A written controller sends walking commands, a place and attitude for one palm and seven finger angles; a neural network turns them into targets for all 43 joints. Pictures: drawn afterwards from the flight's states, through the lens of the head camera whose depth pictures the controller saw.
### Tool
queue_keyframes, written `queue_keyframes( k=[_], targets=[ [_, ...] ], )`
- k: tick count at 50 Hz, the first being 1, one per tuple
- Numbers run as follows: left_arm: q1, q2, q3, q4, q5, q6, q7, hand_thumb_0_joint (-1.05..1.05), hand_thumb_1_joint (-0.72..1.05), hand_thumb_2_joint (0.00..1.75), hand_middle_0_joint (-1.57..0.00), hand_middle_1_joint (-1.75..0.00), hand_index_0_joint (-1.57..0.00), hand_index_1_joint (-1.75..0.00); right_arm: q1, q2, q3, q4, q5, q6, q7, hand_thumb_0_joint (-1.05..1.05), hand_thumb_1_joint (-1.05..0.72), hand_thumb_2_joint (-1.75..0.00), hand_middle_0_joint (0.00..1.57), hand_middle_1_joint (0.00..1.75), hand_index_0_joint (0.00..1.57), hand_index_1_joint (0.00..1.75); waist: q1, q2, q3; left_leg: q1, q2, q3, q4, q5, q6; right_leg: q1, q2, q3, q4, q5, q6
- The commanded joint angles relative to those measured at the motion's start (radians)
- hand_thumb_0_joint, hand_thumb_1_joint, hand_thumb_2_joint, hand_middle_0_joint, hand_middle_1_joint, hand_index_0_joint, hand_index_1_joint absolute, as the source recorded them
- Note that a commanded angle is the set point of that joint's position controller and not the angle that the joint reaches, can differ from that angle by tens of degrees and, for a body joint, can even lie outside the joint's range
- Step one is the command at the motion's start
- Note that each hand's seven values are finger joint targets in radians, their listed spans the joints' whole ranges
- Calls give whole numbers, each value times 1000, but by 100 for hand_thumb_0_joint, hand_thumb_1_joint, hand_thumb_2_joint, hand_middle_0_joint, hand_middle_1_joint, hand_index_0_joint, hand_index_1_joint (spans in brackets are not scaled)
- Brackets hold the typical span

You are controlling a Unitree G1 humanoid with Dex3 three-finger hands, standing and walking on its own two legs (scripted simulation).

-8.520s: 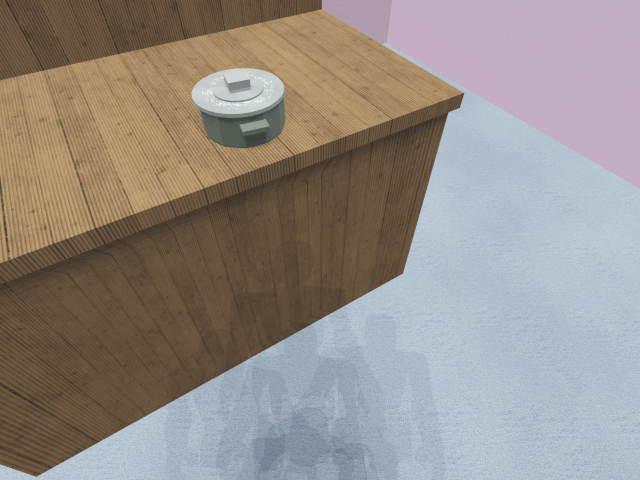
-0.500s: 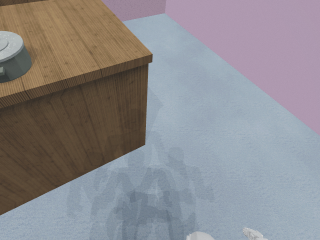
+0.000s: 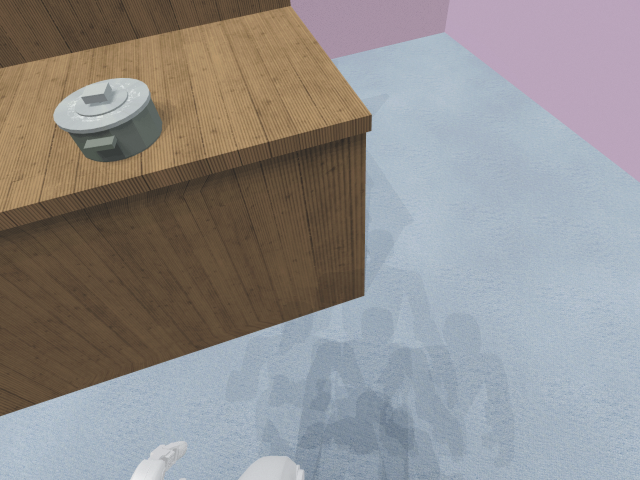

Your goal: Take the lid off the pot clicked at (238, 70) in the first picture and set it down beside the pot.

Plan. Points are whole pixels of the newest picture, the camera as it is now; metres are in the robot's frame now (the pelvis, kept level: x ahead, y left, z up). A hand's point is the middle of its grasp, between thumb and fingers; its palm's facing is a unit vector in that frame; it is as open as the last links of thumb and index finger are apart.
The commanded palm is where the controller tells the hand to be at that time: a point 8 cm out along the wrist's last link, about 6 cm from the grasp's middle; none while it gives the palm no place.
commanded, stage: turn to face it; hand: left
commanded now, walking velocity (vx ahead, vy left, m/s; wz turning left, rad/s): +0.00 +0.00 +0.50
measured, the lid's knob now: (97, 93) +0.76 +0.44 +0.11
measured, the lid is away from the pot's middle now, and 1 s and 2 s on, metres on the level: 0.00 0.00 0.00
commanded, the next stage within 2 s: take the last steps up to it in 0.40 s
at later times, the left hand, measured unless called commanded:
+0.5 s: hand out of the picture -0.03 +0.26 -0.18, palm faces +0.26 -0.93 -0.24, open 7.4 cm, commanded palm none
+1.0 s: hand out of the picture +0.01 +0.18 -0.15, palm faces +0.31 -0.93 -0.20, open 7.4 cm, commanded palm none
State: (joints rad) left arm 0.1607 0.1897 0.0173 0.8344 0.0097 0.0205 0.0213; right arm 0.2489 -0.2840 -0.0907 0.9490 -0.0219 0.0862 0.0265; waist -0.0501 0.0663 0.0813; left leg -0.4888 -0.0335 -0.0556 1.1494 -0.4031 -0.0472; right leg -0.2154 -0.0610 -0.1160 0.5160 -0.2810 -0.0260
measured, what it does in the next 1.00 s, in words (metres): steps on the spot, turning left: left foot, then right foot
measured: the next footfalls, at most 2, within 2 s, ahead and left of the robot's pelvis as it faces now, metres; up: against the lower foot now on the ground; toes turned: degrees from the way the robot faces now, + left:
left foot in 0.32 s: +0.01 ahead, +0.14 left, +0.00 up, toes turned +12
right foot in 0.80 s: +0.09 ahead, -0.07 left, +0.00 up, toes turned +10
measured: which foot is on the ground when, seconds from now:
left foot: up 0.00-0.30, down 0.32-0.80, up 0.82-1.00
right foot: down 0.00-0.32, up 0.34-0.78, down 0.80-1.00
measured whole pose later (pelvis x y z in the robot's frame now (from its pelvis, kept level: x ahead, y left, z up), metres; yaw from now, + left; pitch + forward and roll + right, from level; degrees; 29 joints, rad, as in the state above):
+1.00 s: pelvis +0.06 +0.02 +0.01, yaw +16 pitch -1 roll +1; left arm 0.37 0.12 0.02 1.04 0.01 -0.05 0.00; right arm 0.34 -0.22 -0.06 1.08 -0.03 0.02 0.02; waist -0.02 0.04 0.02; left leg -0.50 0.05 0.01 1.03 -0.25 0.00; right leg -0.07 -0.02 -0.11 0.36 -0.26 -0.04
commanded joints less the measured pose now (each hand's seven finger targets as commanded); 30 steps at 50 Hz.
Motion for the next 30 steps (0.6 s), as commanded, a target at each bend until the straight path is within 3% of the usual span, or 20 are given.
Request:
queue_keyframes(
  k=[1, 5, 10, 13, 14, 15, 16, 17, 18, 19, 22, 25, 26, 30],
  targets=[
    [24, 199, 62, -66, 9, -29, 16, 0, 90, 90, -20, -30, -20, -30, -43, -53, -11, -78, 4, -20, 7, 0, -90, -90, 20, 30, 20, 30, 45, -241, -56, -69, 45, 30, 17, 23, -22, 94, -246, 118, -211, 278, -88],
    [107, 226, 69, -24, 15, -25, 13, 0, 90, 90, -20, -30, -20, -30, -131, -38, 3, -95, 7, -19, 5, 0, -90, -90, 20, 30, 20, 30, 87, -249, -55, -34, 49, 69, -137, -30, -26, 145, -275, 92, -182, 418, -105],
    [140, 250, 82, 3, 22, -18, 12, 0, 90, 90, -20, -30, -20, -30, -157, -15, 22, -103, 16, -40, -2, 0, -90, -90, 20, 30, 20, 30, 106, -284, -114, 102, 30, 126, -391, -69, -3, 182, -293, 72, -95, 601, -115],
    [113, 251, 82, 21, 13, -12, 9, 0, 90, 90, -20, -30, -20, -30, -87, -29, 23, -80, 15, -52, -9, 0, -90, -90, 20, 30, 20, 30, 59, -259, -148, 267, 20, 140, -621, 108, 15, 120, -271, 28, -12, 511, -59],
    [104, 235, 78, 24, 4, -7, 7, 0, 90, 90, -20, -30, -20, -30, -44, -59, 18, -70, 12, -61, -9, 0, -90, -90, 20, 30, 20, 30, 29, -180, -165, 397, 52, 110, -763, 243, 29, 38, -246, -6, 85, 411, -13],
    [119, 180, 71, 1, -4, 0, 3, 0, 90, 90, -20, -30, -20, -30, -6, -162, -5, -72, 1, -73, -16, 0, -90, -90, 20, 30, 20, 30, 5, 78, -208, 563, 265, -147, -816, 474, 109, -177, -137, -66, 283, 76, 61],
    [75, 128, 43, -30, 0, 6, 2, 0, 90, 90, -20, -30, -20, -30, 38, -235, -21, -66, 6, -67, -26, 0, -90, -90, 20, 30, 20, 30, -20, 252, -194, 567, 434, -338, -810, 861, 235, -337, -50, -10, 432, -396, 103],
    [49, 159, 48, -26, 5, 15, 8, 0, 90, 90, -20, -30, -20, -30, 39, -216, -14, -56, 3, -57, -29, 0, -90, -90, 20, 30, 20, 30, -22, 130, -180, 511, 442, -263, -775, 832, 283, -314, -65, 69, 524, -381, 81],
    [33, 152, 51, -4, 8, 20, 10, 0, 90, 90, -20, -30, -20, -30, -2, -168, 0, -59, 1, -64, -39, 0, -90, -90, 20, 30, 20, 30, -5, 158, -143, 440, 367, -211, -806, 741, 260, -308, -65, 97, 545, -320, 82],
    [38, 157, 54, 18, 7, 21, 5, 0, 90, 90, -20, -30, -20, -30, -64, -147, 7, -71, 2, -65, -46, 0, -90, -90, 20, 30, 20, 30, 20, 180, -100, 409, 327, -185, -808, 692, 242, -320, -66, 105, 572, -255, 85],
    [80, 153, 54, 65, 5, 20, -5, 0, 90, 90, -20, -30, -20, -30, -97, -106, 24, -79, 8, -72, -49, 0, -90, -90, 20, 30, 20, 30, 50, 81, -74, 395, 260, -111, -825, 713, 203, -307, -44, 99, 607, -119, 99],
    [91, 147, 48, 77, 4, 20, -3, 0, 90, 90, -20, -30, -20, -30, -72, -100, 27, -68, 13, -78, -48, 0, -90, -90, 20, 30, 20, 30, 51, 53, -86, 413, 248, -92, -835, 720, 202, -282, -37, 94, 558, -94, 111],
    [89, 139, 46, 80, 4, 18, -3, 0, 90, 90, -20, -30, -20, -30, -53, -98, 29, -58, 11, -81, -48, 0, -90, -90, 20, 30, 20, 30, 47, 63, -98, 425, 246, -106, -843, 669, 206, -274, -33, 94, 533, -95, 112],
    [49, 127, 39, 70, 13, 8, -18, 0, 90, 90, -20, -30, -20, -30, 3, -94, 21, -36, 4, -86, -44, 0, -90, -90, 20, 30, 20, 30, 22, 77, -59, 398, 258, -198, -932, 145, 239, -288, -26, 80, 409, -129, 95]
  ],
)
